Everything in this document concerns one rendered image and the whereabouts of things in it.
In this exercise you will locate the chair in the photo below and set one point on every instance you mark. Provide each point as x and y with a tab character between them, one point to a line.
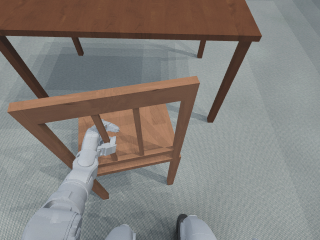
145	138

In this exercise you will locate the robot thigh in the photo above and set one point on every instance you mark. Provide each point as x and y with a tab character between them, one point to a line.
195	229
121	233

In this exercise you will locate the robot left hand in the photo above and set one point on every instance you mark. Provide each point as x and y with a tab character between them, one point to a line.
93	141

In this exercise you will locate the left robot forearm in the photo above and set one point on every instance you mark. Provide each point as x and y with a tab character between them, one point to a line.
76	187

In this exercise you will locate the robot right thigh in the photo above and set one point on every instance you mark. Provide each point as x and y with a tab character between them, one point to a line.
195	229

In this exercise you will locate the robot left thigh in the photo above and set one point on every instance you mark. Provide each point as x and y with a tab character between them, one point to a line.
121	233

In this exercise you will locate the left robot upper arm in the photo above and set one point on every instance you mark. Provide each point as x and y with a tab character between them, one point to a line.
55	224

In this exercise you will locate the table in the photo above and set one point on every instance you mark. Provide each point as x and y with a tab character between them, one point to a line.
198	20

